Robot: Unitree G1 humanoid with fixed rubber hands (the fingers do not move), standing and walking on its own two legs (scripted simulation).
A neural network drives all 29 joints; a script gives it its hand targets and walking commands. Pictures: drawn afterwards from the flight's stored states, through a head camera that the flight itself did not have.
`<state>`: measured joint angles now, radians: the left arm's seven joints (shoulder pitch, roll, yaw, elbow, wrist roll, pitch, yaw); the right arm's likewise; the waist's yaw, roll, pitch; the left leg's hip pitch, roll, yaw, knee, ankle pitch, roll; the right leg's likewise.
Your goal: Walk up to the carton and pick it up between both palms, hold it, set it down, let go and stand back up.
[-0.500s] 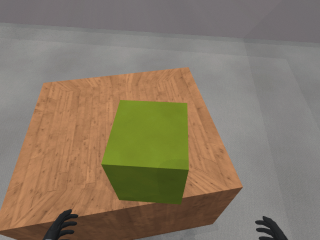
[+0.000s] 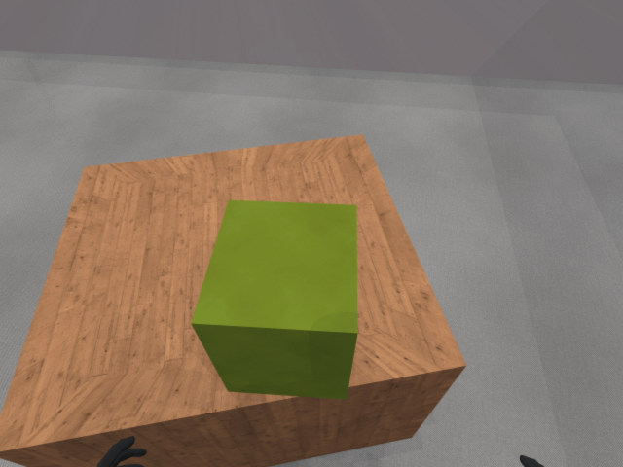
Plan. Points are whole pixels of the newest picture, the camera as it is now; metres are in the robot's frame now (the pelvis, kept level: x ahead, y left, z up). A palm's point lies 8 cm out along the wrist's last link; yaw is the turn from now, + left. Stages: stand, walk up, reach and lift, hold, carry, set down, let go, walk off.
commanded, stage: stand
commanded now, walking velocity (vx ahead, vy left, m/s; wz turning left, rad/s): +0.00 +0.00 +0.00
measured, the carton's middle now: (289, 302) +0.39 +0.06 -0.10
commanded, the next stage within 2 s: walk up in 1.06 s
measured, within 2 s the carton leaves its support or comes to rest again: neither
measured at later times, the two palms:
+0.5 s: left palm out of the picture +0.06 +0.28 -0.11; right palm out of the picture +0.05 -0.30 -0.12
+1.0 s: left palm out of the picture +0.04 +0.29 -0.11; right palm out of the picture +0.02 -0.29 -0.12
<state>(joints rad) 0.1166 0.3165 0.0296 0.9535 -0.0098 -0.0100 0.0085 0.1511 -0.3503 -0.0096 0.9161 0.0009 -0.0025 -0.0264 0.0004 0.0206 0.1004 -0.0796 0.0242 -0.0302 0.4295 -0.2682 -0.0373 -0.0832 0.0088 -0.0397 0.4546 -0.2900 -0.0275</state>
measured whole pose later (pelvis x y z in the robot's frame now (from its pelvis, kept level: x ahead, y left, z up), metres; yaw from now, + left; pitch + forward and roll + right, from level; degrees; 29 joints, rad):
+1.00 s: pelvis -0.03 +0.00 +0.01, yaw +0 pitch -4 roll +0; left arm 0.15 0.31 0.03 1.05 -0.01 -0.02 0.01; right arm 0.18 -0.34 0.00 1.06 0.00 -0.02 -0.03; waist 0.00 0.02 0.08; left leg -0.10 0.04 -0.03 0.35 -0.18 -0.04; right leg -0.10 0.03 -0.04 0.35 -0.18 -0.03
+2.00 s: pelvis -0.02 -0.04 -0.02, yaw +13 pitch -4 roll -1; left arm 0.18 0.36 0.05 0.86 0.02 0.03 -0.02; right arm 0.19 -0.40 -0.04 0.77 0.00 0.00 -0.05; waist 0.00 0.00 0.15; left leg -0.31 0.01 -0.14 0.71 -0.42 -0.03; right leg -0.17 0.02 -0.02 0.64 -0.40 -0.02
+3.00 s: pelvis -0.02 -0.03 +0.00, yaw +17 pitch -5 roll -1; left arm 0.13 0.38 0.07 1.00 0.00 0.03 -0.01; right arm 0.12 -0.39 -0.02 1.00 0.00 0.00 -0.06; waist 0.02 -0.01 0.12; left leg -0.20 -0.02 -0.18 0.51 -0.22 -0.04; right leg -0.05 -0.01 -0.09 0.47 -0.32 0.00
